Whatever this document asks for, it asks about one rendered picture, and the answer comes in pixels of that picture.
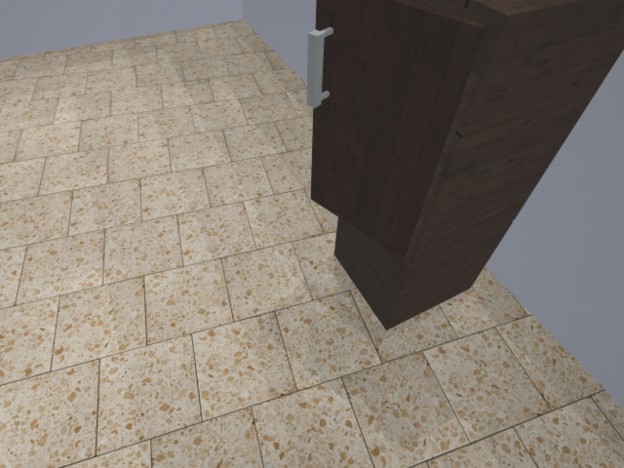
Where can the cupboard door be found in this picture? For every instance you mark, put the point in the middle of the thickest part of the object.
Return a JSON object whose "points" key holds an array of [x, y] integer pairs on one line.
{"points": [[396, 72]]}

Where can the handle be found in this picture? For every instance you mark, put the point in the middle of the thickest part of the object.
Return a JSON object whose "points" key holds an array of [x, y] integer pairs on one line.
{"points": [[315, 60]]}

